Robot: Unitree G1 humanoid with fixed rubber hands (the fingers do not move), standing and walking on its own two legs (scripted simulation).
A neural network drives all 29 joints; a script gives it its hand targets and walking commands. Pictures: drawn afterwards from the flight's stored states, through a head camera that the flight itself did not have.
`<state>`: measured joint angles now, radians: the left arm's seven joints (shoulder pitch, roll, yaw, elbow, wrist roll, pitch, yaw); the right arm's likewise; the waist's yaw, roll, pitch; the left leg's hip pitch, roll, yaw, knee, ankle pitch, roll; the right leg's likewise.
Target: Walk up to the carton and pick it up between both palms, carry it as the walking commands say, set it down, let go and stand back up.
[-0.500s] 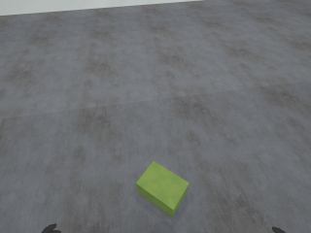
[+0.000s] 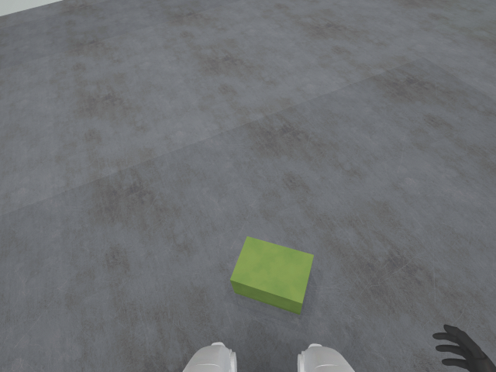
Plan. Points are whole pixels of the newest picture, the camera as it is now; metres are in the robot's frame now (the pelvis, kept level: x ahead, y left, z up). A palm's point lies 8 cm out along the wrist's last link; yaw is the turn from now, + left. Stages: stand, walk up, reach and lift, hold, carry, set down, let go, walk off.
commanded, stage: walk up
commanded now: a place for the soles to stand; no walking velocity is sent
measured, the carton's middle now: (272, 274) +0.51 -0.02 -0.65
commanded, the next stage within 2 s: none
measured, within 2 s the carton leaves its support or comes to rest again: neither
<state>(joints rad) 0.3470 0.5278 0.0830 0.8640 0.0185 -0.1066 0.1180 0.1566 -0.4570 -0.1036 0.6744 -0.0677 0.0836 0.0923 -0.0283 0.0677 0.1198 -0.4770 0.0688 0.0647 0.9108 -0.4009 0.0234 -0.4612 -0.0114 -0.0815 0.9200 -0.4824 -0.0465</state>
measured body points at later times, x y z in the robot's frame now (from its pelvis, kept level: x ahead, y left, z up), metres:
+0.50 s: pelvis +0.04 +0.17 -0.01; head +0.07 +0.17 +0.44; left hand +0.24 +0.50 -0.09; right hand +0.05 -0.18 -0.09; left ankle +0.10 +0.29 -0.69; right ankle +0.05 +0.04 -0.66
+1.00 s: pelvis +0.04 +0.16 +0.01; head +0.06 +0.16 +0.46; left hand +0.29 +0.43 -0.09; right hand -0.01 -0.19 -0.08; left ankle +0.10 +0.29 -0.69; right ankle +0.03 +0.04 -0.69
